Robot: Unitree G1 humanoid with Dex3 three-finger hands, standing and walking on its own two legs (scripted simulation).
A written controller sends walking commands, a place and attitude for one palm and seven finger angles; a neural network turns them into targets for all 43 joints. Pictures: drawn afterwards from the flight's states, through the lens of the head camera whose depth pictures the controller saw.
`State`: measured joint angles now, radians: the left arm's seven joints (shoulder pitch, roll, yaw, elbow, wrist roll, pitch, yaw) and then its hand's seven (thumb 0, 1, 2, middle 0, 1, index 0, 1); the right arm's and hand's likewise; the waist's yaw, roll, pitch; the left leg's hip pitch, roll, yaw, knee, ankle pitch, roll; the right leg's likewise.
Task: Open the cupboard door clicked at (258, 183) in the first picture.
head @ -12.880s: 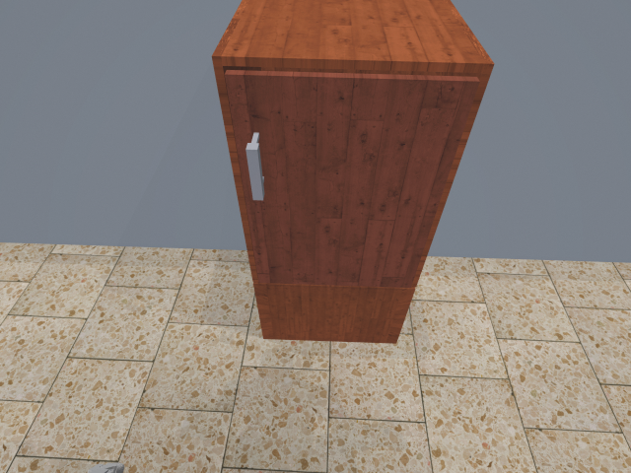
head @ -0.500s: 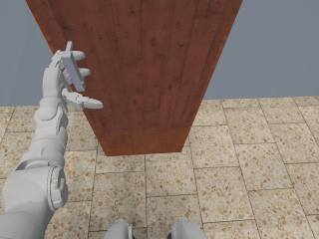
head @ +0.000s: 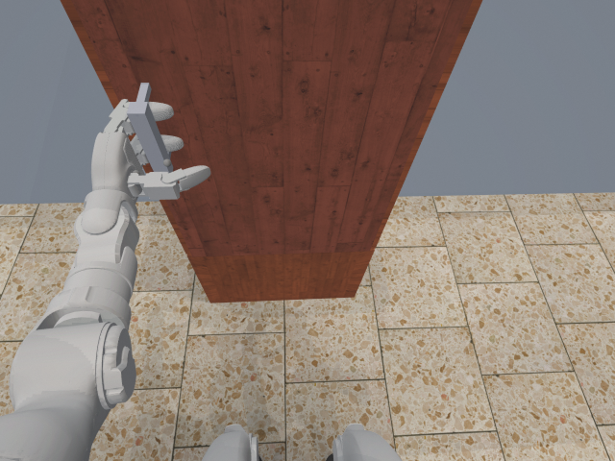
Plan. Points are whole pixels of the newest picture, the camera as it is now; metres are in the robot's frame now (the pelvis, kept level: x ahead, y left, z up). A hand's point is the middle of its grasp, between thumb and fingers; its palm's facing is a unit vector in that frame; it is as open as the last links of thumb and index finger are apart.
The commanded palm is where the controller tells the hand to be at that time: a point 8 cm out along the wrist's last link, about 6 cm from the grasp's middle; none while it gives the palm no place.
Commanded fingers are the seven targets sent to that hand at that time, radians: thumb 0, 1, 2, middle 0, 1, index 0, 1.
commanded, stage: close the thumb around the handle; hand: left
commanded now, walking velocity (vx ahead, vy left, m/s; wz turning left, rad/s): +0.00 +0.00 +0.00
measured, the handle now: (155, 132) +0.54 +0.19 +0.08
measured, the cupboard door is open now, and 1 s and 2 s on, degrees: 0 18 39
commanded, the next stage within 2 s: pull the door open along its arc in 0.36 s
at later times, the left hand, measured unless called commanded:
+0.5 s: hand (168, 162) +0.48 +0.16 +0.08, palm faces +0.00 -1.00 +0.00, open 5.6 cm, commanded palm +0.46 +0.21 +0.08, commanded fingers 0.00 0.90 0.90 -0.40 -1.35 -0.40 -1.35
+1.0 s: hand (186, 238) +0.37 +0.13 +0.08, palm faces +0.14 -0.99 +0.07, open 5.9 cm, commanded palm +0.32 +0.17 +0.08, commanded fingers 0.00 0.90 0.90 -0.40 -1.35 -0.40 -1.35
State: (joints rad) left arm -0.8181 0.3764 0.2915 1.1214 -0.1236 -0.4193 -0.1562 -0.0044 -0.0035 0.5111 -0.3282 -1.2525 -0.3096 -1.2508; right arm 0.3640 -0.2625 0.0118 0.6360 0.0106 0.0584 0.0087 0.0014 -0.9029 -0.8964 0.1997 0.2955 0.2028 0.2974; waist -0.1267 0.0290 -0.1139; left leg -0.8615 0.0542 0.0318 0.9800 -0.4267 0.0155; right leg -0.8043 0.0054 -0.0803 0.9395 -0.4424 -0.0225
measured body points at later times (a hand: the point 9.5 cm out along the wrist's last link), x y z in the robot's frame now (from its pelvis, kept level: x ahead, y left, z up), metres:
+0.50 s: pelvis +0.00 +0.01 +0.00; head +0.10 +0.01 +0.44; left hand +0.48 +0.22 +0.08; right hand +0.02 -0.26 -0.11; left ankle +0.02 +0.11 -0.68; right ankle +0.00 -0.11 -0.68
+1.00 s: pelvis +0.01 +0.01 +0.02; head +0.06 +0.00 +0.46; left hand +0.35 +0.18 +0.08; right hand +0.13 -0.24 -0.09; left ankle +0.02 +0.11 -0.68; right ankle +0.00 -0.11 -0.68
